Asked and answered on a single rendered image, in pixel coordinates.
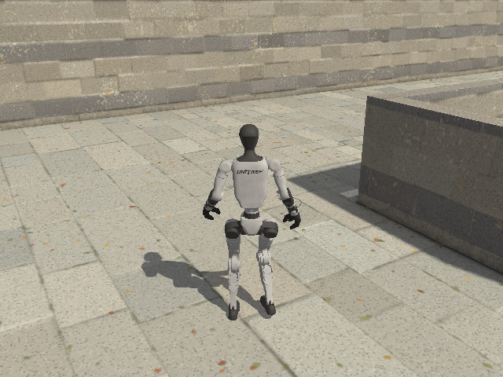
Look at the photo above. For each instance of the right robot forearm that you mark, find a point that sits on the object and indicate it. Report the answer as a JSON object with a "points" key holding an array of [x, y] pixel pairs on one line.
{"points": [[290, 204]]}

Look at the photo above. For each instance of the left robot forearm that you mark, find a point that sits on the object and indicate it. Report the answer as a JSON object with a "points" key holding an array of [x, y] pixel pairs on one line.
{"points": [[210, 204]]}

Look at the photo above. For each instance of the right robot upper arm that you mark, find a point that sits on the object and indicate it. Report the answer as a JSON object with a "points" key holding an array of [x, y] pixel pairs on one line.
{"points": [[279, 177]]}

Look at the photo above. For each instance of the left robot hand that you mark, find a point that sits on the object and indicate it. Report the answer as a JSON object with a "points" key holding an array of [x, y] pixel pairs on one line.
{"points": [[207, 215]]}

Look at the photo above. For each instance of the robot right shin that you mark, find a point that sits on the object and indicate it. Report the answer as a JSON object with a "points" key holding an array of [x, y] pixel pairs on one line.
{"points": [[266, 274]]}

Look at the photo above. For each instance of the robot shin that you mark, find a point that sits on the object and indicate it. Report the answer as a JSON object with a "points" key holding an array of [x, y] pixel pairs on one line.
{"points": [[233, 285], [266, 274]]}

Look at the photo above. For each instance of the left robot upper arm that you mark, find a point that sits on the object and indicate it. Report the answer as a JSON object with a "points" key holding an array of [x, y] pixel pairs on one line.
{"points": [[220, 179]]}

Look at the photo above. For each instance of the right robot hand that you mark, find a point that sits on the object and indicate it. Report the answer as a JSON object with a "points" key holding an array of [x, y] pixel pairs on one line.
{"points": [[297, 219]]}

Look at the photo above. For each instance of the robot left shin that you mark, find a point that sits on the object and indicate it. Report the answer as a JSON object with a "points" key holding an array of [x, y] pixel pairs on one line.
{"points": [[233, 285]]}

